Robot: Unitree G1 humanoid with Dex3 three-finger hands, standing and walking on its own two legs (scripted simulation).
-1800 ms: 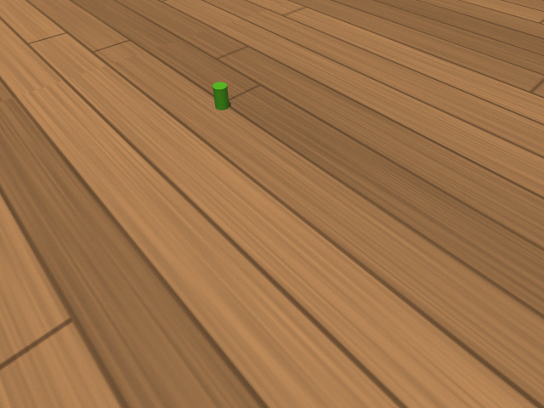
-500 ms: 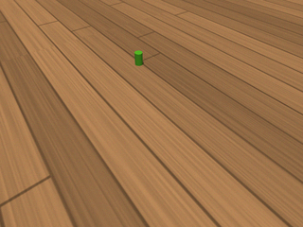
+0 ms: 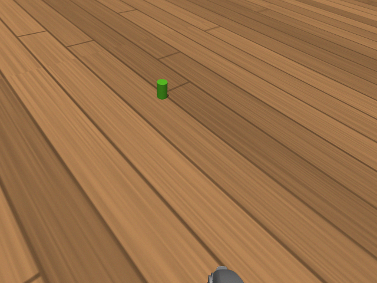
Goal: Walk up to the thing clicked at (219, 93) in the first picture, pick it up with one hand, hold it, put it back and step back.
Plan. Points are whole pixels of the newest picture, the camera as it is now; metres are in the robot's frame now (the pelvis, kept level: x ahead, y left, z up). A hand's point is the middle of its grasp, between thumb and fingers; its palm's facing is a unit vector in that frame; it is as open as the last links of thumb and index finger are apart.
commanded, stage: walk up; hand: left
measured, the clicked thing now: (162, 89) +1.76 +0.14 -0.70
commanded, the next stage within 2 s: none
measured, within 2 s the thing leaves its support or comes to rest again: neither
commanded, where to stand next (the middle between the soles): +1.43 -0.07 m, yaw +2 degrees
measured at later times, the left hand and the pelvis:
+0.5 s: hand (101, 194) +0.40 +0.24 -0.15, palm faces +0.00 -0.95 -0.32, open 7.4 cm; pelvis +0.32 -0.02 -0.01, yaw +1 degrees
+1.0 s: hand (106, 124) +0.69 +0.29 -0.15, palm faces -0.10 -0.94 -0.32, open 7.4 cm; pelvis +0.60 +0.02 -0.01, yaw -1 degrees
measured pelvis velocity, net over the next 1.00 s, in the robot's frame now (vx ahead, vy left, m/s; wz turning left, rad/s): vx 0.60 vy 0.02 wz -0.02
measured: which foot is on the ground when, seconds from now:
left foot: down 0.00-0.26, up 0.28-0.62, down 0.64-1.00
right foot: up 0.00-0.18, down 0.20-0.66, up 0.68-1.00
